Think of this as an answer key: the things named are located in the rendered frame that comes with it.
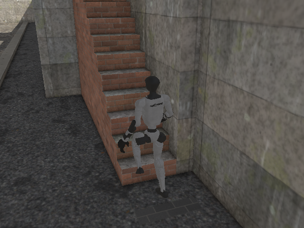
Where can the stairs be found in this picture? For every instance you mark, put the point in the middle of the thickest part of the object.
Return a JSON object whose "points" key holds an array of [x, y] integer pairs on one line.
{"points": [[112, 77]]}

